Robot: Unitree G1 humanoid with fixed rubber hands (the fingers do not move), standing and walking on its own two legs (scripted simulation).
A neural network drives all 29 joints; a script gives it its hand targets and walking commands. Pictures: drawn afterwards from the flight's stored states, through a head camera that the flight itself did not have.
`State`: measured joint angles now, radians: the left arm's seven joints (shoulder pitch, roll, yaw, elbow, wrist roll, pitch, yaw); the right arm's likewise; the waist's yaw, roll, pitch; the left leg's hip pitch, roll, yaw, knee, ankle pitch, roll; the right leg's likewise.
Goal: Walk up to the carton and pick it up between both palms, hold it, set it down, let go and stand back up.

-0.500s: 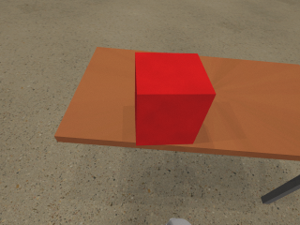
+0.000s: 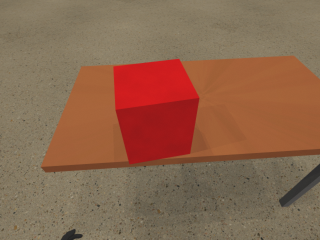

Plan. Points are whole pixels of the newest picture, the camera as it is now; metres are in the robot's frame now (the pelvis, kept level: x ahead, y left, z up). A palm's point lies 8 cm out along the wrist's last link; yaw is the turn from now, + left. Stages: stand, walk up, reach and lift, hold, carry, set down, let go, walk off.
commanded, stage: walk up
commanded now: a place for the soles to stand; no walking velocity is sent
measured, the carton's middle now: (153, 112) +0.50 +0.02 +0.04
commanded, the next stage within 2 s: none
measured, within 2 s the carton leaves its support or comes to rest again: neither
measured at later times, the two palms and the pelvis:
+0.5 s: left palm out of the picture +0.10 +0.27 -0.10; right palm out of the picture +0.07 -0.26 -0.11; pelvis +0.01 +0.00 +0.00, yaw -2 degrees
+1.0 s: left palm (58, 223) +0.21 +0.29 -0.11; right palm out of the picture +0.11 -0.22 -0.09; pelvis +0.08 +0.05 +0.00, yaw -4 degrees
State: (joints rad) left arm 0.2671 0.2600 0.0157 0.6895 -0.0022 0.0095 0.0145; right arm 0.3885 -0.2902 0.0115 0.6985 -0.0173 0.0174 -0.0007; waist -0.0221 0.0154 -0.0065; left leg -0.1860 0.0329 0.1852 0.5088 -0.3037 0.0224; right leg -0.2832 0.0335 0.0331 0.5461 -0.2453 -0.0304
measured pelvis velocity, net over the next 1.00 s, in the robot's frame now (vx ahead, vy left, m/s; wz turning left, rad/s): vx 0.08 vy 0.05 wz -0.08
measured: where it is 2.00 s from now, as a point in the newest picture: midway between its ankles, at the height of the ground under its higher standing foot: outside the picture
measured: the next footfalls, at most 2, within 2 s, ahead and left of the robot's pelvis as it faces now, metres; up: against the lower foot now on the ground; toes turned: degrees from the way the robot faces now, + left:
left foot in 0.68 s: +0.09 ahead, +0.15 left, +0.00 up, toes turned +4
